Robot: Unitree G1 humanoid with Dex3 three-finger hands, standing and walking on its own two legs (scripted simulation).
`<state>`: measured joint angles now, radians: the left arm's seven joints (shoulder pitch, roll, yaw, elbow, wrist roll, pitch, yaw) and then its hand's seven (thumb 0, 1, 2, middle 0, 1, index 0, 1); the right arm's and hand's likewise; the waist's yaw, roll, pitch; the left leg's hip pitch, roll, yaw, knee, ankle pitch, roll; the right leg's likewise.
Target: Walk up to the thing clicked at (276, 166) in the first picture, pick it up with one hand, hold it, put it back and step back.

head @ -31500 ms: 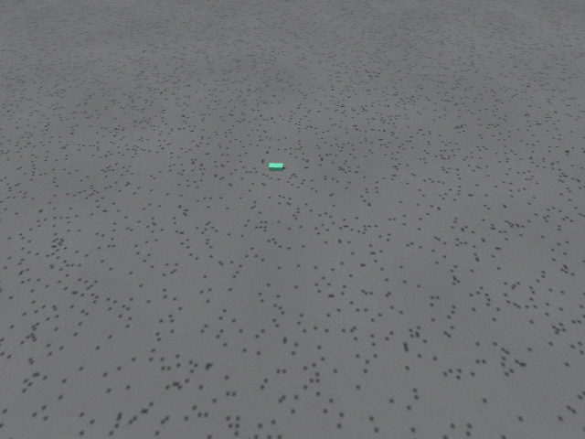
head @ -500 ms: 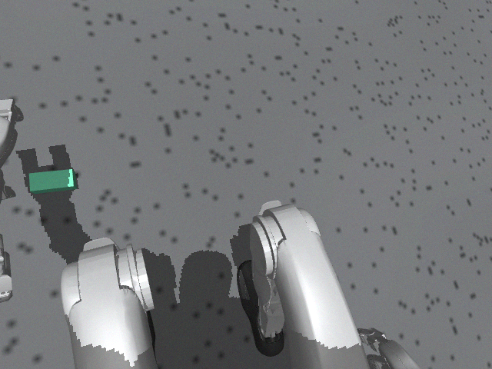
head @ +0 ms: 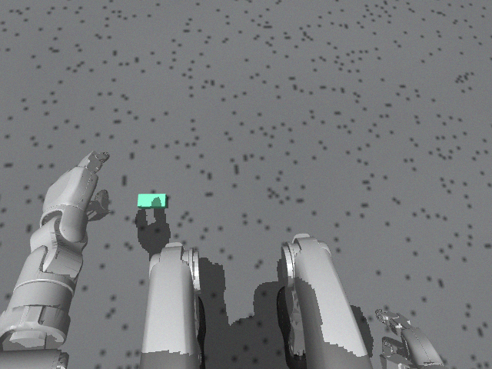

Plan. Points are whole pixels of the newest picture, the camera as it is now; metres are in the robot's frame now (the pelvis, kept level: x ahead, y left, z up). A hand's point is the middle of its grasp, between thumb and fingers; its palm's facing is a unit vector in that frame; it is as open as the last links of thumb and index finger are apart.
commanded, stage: home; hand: left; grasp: from above
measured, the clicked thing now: (152, 201) +0.47 +0.24 -0.43
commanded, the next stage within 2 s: none
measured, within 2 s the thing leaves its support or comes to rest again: neither
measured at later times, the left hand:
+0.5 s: hand (48, 278) +0.26 +0.21 +0.10, palm faces +0.06 -0.95 -0.30, open 7.4 cm
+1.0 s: hand out of the picture +0.22 +0.20 +0.23, palm faces +0.14 -0.97 -0.21, open 7.4 cm
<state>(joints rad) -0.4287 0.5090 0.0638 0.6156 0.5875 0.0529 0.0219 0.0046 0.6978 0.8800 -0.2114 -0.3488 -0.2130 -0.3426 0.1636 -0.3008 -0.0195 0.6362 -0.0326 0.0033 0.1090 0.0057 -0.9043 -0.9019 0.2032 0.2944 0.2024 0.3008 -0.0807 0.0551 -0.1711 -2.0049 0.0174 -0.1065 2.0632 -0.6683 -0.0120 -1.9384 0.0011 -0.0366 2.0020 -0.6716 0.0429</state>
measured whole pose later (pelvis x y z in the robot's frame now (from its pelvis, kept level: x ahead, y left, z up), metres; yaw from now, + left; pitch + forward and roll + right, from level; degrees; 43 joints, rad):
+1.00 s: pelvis +0.08 +0.00 +0.28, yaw +6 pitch +10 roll -3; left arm 0.52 0.22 0.03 -0.15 -0.06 0.46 0.03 0.01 0.91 0.90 -0.20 -0.30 -0.20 -0.30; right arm 0.29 -0.22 0.03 0.51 0.01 -0.22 -0.18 0.01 -0.90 -0.90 0.20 0.29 0.20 0.30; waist -0.05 0.06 -0.18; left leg -0.70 0.03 -0.06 1.01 -0.48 -0.01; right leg -0.63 -0.01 -0.05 0.93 -0.47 0.03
